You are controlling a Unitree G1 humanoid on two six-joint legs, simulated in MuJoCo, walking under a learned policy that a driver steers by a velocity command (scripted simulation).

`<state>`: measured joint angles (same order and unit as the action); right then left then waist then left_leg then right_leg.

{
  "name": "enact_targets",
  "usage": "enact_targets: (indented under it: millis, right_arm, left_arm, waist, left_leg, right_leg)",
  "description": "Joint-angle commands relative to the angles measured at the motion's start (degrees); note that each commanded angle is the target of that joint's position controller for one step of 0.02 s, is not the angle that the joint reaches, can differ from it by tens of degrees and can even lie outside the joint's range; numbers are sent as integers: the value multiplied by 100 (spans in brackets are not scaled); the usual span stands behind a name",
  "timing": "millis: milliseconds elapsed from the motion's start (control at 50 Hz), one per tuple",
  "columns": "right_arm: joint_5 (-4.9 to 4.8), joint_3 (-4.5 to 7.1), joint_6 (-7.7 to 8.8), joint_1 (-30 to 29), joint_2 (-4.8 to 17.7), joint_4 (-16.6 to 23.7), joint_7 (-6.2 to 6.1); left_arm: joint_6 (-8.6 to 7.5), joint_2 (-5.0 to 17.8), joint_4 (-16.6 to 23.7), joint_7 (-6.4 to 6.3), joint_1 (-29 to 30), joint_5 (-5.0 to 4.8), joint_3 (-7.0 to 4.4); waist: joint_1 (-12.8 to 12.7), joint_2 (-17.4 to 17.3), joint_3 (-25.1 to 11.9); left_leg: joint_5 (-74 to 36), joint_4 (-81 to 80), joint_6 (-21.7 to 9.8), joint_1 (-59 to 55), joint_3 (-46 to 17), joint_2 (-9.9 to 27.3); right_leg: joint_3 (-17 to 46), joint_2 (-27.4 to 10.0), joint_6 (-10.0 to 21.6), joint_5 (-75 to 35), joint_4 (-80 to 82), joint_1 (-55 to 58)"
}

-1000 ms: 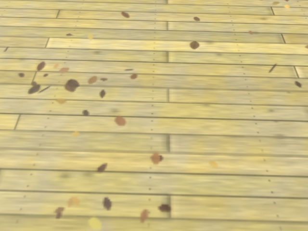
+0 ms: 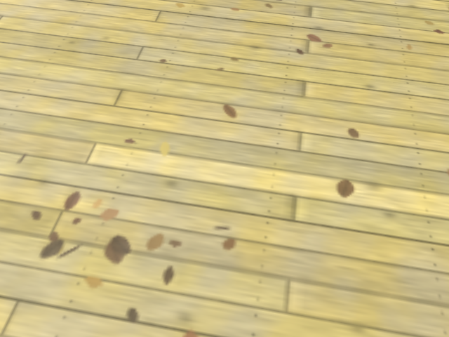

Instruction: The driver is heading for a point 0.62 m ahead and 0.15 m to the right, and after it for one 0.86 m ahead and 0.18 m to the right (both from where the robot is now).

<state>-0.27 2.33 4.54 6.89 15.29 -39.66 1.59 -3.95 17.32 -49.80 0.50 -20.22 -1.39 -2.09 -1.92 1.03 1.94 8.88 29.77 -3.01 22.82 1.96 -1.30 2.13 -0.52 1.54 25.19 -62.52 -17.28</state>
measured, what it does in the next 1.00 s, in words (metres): walks ahead: right foot, then left foot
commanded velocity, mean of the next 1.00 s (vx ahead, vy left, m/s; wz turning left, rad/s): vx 0.50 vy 0.00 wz -0.01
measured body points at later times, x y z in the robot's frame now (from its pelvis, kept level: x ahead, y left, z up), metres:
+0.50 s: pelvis +0.28 -0.05 +0.00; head +0.31 -0.07 +0.45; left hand +0.46 +0.20 -0.09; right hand +0.30 -0.34 -0.14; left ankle +0.13 +0.09 -0.65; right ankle +0.36 -0.15 -0.73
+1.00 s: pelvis +0.56 -0.01 -0.01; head +0.59 +0.01 +0.44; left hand +0.56 +0.28 -0.15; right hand +0.76 -0.26 -0.09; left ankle +0.66 +0.09 -0.73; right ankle +0.39 -0.15 -0.68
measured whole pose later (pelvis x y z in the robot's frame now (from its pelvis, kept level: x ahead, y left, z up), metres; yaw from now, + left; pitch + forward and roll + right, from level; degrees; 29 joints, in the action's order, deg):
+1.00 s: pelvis +0.56 -0.01 -0.01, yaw -2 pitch +2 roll -1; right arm 0.0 2.4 5.3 2.9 15.0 -44.2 1.7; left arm -2.9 16.7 -53.7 -0.1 -21.1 -1.1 -3.0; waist -3.2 0.6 1.8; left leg 7.7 32.1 -2.6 26.4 2.5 1.0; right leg 2.3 0.0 1.0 29.0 -47.4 -8.4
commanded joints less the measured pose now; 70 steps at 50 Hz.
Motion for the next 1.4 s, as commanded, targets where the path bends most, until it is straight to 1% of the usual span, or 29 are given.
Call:
enact_targets:
  millis: [20, 100, 220, 300, 360, 400, 420, 440, 460, 480, 520, 540, 580, 640, 740, 840, 900, 920, 940, 960, 980, 1000, 1020, 1060, 1120, 1220, 1280, 1340, 1400]
  right_arm:
    - [63, 182, 32, 661, 631, 37, -16]
    - [33, 229, 156, 564, 748, -135, -10]
    - [-28, 277, 94, 1070, 995, -487, -128]
    - [-89, 308, -10, 1461, 1090, -772, -153]
    - [-101, 347, -113, 1457, 1164, -887, -195]
    - [-80, 314, -183, 1318, 1111, -882, -217]
    - [24, 196, -186, 1383, 860, -770, -235]
    - [36, -8, -68, 2091, 202, -670, -177]
    - [-29, 66, 58, 1857, 590, -772, -145]
    - [-192, 179, 136, 1331, 973, -617, -104]
    - [-109, 182, 153, 787, 891, -507, -145]
    - [-69, 201, 100, 869, 824, -535, -157]
    - [-47, 168, -21, 1065, 597, -621, -167]
    - [11, 143, -92, 638, 505, -477, -196]
    - [-10, 67, -9, -300, 337, -268, -106]
    - [-71, 60, 53, -942, 426, -21, 34]
    - [-53, 138, 93, -632, 633, -66, 75]
    - [-33, 235, 107, -50, 783, -230, 50]
    - [-1, 382, 113, 912, 1094, -501, -9]
    - [120, 525, 94, 1696, 1678, -617, -63]
    - [57, 478, 54, 1902, 1515, -687, -39]
    - [15, 347, 63, 1628, 1071, -659, -55]
    - [4, 290, 77, 1181, 895, -601, -73]
    - [56, 194, 131, 532, 542, -570, -63]
    - [125, 207, 232, 335, 486, -687, -65]
    - [148, 274, 226, 479, 701, -884, -188]
    - [100, 304, 166, 635, 838, -957, -253]
    - [28, 316, 11, 961, 905, -1157, -288]
    - [-81, 365, -140, 928, 1086, -1230, -322]
  left_arm:
    - [-156, 686, 604, -2, 433, 52, -189]
    - [38, 362, 565, -44, 348, 109, -131]
    - [-64, 158, 880, 46, 1605, 110, -35]
    - [-108, 256, 1102, 153, 2146, 57, -42]
    - [-139, 411, 1125, 215, 2024, 71, -91]
    - [-148, 731, 797, 171, 912, 96, -276]
    - [-134, 1105, 581, 117, -80, 138, -404]
    - [-84, 1635, 460, 105, -520, 155, -535]
    - [-74, 1092, 477, 120, -591, 78, -385]
    - [-82, 867, 534, 106, -159, 81, -298]
    - [-87, 611, 640, 105, 540, 143, -224]
    - [-115, 477, 660, 110, 703, 202, -180]
    - [-172, 457, 614, 124, 764, 182, -185]
    - [-209, 644, 456, 66, 610, 150, -242]
    - [-140, 781, 222, -29, 249, 88, -271]
    - [-10, 862, -87, -64, -160, 22, -315]
    - [78, 948, -147, -97, -83, 1, -360]
    - [110, 933, -137, -103, 25, -3, -347]
    - [122, 739, -88, -107, 13, 50, -266]
    - [58, 191, 90, -76, -443, 139, -85]
    - [-49, 2, 15, -61, -681, 80, -15]
    - [-106, 641, 57, -42, -186, -95, -196]
    - [-129, 750, 181, -50, 197, -156, -240]
    - [-43, 617, 151, -106, 316, -64, -294]
    - [164, 257, 105, -102, 120, -65, -281]
    - [193, 159, 379, -45, 710, 1, -287]
    - [159, 33, 594, 75, 1307, 32, -216]
    - [129, -94, 878, 168, 1820, 119, -151]
    - [118, 113, 961, 253, 1587, 141, -224]
  waist:
    - [325, -545, -381]
    - [59, -563, -173]
    - [470, -386, 94]
    - [612, -394, 211]
    - [429, -491, 87]
    - [-170, -454, -607]
    - [-526, -40, -1444]
    - [-266, 1437, -2176]
    - [-470, 1222, -2291]
    - [-420, 855, -1412]
    - [-136, 252, -520]
    - [59, 374, -411]
    - [226, 435, -392]
    - [205, 268, -148]
    - [-95, 226, 65]
    - [-238, 235, 247]
    - [45, 333, 47]
    - [398, 309, -276]
    - [797, 153, -953]
    - [814, -909, -1952]
    - [795, -1715, -2445]
    - [877, -1122, -1653]
    - [747, -920, -976]
    - [405, -767, -339]
    - [150, -725, -173]
    - [215, -450, 83]
    - [432, -318, 246]
    - [565, -220, 425]
    - [301, -532, 52]
  left_leg:
    - [-24, -1719, -1043, -1913, -2078, 1542]
    - [-867, -2209, -1174, -1145, -1326, 1354]
    - [-995, -2315, -901, -1285, -590, 1092]
    - [-950, -2045, -831, -2055, -714, 1433]
    - [-1653, -1580, -677, -2576, -791, 1624]
    - [-3139, -236, -447, -2419, -476, 1251]
    - [-2215, 1311, -244, -1498, -219, 931]
    - [782, 3477, 203, 905, -44, -108]
    - [2459, 4194, 161, 1632, -867, -102]
    - [2098, 4419, 73, 2095, -860, 217]
    - [1190, 3847, 85, 1866, -593, 700]
    - [913, 3599, 108, 1500, -636, 858]
    - [704, 3325, 204, 1129, -586, 915]
    - [79, 2558, 374, 1460, -541, 972]
    - [-1340, 799, 411, 1236, -321, 753]
    - [-1161, 66, 230, 1307, -353, 615]
    - [-546, -160, 3, 654, -239, 434]
    - [-515, -331, -112, -204, -90, 265]
    - [-620, -194, -302, -1705, -239, 439]
    - [-289, -139, -957, -4035, -2187, 1903]
    - [796, -992, -1371, -4635, -4063, 2523]
    - [1426, -1214, -1081, -4004, -3566, 2336]
    - [1292, -1384, -860, -3215, -2793, 2178]
    - [509, -1825, -644, -1991, -1701, 1751]
    - [-387, -2191, -660, -1396, -806, 1584]
    - [-1160, -2351, -652, -1597, 144, 1487]
    - [-1290, -2417, -592, -1782, 561, 1489]
    - [-2779, -1956, -583, -2166, 799, 1574]
    - [-4405, -1138, -455, -2667, 796, 1688]
  right_leg:
    - [203, -681, -8, -641, -330, -2144]
    - [117, -780, -256, -1271, 310, -1835]
    - [-119, -547, -297, -3094, 2508, -1671]
    - [-45, -440, -134, -2943, 3113, -1815]
    - [-106, -323, 93, -2276, 3348, -1534]
    - [-428, -4, 357, -2181, 3541, 108]
    - [298, -700, 672, -2458, 3280, 1781]
    - [2969, -2014, 1628, -1268, 3754, 3858]
    - [3918, -2101, 1643, -502, 4415, 3961]
    - [3136, -1949, 1372, -371, 4534, 3282]
    - [1997, -1537, 1178, -1309, 4822, 1794]
    - [1654, -1371, 1118, -1714, 4989, 1326]
    - [1268, -1249, 1185, -2151, 5270, 901]
    - [842, -1228, 1262, -2575, 5536, 795]
    - [202, -976, 1011, -2575, 5630, 904]
    - [268, -1350, 933, -2635, 5323, 1718]
    - [344, -1457, 781, -3652, 4730, 2036]
    - [229, -1257, 670, -4437, 4054, 1918]
    - [44, -923, 499, -4300, 2870, 1316]
    - [-317, -212, 128, -2315, 684, -673]
    - [229, 354, 7, 913, -495, -1900]
    - [607, 17, 78, 716, -1017, -2424]
    - [459, -267, 132, 146, -952, -2562]
    - [410, -640, 75, -695, -441, -2087]
    - [404, -765, -14, -1193, -265, -1707]
    - [386, -712, -122, -2463, 1016, -2180]
    - [-26, -648, -79, -2955, 1909, -2064]
    - [-327, -425, 6, -2805, 2622, -1945]
    - [-512, -76, 220, -2222, 2881, -1382]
